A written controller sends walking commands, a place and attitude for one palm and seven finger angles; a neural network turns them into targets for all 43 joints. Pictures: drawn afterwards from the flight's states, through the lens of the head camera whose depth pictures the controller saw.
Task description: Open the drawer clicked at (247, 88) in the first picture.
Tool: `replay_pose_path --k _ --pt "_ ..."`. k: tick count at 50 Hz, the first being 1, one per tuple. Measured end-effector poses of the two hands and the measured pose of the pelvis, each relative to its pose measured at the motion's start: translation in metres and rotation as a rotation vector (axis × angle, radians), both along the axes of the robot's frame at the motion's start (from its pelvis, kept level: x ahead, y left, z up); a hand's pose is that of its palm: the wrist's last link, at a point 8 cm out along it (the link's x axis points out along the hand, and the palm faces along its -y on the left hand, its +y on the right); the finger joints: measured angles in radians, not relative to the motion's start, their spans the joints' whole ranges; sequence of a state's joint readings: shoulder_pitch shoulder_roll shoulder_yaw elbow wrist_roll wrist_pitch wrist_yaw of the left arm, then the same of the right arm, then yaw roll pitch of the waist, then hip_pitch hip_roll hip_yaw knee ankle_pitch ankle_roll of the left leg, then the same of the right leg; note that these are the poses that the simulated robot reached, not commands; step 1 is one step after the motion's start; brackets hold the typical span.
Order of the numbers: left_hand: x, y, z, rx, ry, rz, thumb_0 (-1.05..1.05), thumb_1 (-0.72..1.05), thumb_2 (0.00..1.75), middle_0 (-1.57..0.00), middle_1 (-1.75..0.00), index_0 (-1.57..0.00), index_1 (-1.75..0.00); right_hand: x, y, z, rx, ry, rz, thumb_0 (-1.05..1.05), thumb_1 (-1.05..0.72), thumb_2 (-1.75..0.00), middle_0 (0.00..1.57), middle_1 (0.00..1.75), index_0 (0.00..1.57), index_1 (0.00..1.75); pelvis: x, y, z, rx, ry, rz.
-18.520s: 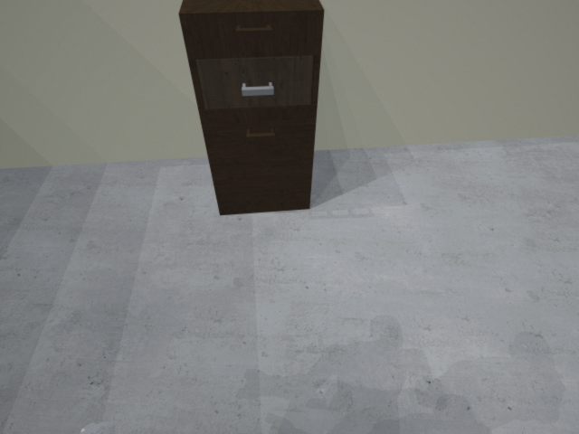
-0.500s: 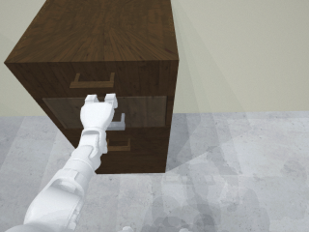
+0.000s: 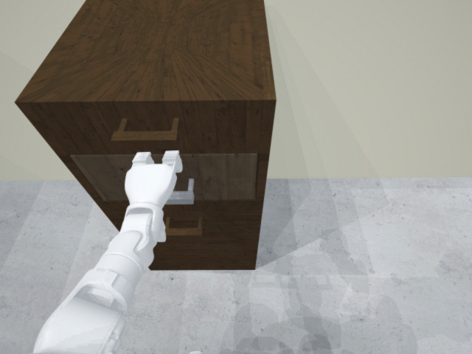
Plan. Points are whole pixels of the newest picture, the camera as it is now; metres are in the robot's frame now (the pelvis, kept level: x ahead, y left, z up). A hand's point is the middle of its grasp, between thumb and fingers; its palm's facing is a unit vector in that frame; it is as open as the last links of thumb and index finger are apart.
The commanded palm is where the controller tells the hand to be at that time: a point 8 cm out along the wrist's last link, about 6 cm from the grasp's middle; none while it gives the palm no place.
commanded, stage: re-aim the fingers above the handle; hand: left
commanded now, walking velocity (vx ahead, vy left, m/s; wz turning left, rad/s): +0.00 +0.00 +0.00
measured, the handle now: (170, 190) +0.47 +0.15 -0.07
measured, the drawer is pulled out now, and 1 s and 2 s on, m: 0.00 0.00 0.00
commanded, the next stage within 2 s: lower the fingers behind the handle in 0.38 s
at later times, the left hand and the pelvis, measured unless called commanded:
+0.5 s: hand (158, 197) +0.41 +0.16 -0.01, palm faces +0.00 -0.04 -1.00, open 13.9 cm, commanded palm +0.39 +0.16 +0.04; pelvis +0.00 +0.00 +0.00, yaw +0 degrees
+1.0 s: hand (161, 205) +0.41 +0.16 -0.05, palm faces -0.01 -0.02 -1.00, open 13.9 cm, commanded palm +0.39 +0.16 +0.01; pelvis -0.01 +0.00 -0.02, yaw +0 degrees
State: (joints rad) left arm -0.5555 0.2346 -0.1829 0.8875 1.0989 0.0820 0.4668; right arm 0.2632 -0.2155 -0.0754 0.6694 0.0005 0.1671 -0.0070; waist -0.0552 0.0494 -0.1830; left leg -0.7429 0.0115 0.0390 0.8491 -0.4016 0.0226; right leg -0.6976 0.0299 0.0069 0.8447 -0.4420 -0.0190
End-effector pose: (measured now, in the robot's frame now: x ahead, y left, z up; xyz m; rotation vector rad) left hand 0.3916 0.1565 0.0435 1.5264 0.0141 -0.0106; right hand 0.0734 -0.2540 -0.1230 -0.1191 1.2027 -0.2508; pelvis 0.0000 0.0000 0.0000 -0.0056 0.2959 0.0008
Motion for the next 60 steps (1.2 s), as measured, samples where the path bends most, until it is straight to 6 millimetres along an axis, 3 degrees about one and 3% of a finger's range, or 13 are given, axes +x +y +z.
replay_pose_path --k 11,28,60 --pt "-0.004 0.012 -0.001 0.011 0.001 0.01 0.0 -0.49 0.3 -0.32 -1.2 -0.32 -1.2 0.006 -0.001 0.001 -0.008 -0.017 0.014 0.01 -0.91 -0.9 0.2 0.3 0.2 0.3 -0.002 -0.002 -0.001 -0.001 -0.002 0.007" --pt "0.001 0.005 -0.003 0.01 -0.011 -0.006 0.0 -0.49 0.3 -0.32 -1.2 -0.32 -1.2 -0.013 0.001 -0.003 -0.008 0.019 -0.008 0.01 -0.91 -0.9 0.2 0.3 0.2 0.3 -0.006 0.003 -0.004 -0.003 0.008 0.001" --pt "0.008 0.006 -0.049 0.011 0.021 -0.008 0.0 -0.49 0.3 -0.33 -1.21 -0.32 -1.2 -0.039 0.0 -0.025 -0.035 0.088 -0.016 0.01 -0.91 -0.9 0.2 0.3 0.21 0.3 -0.013 0.003 -0.026 -0.013 0.092 0.003"
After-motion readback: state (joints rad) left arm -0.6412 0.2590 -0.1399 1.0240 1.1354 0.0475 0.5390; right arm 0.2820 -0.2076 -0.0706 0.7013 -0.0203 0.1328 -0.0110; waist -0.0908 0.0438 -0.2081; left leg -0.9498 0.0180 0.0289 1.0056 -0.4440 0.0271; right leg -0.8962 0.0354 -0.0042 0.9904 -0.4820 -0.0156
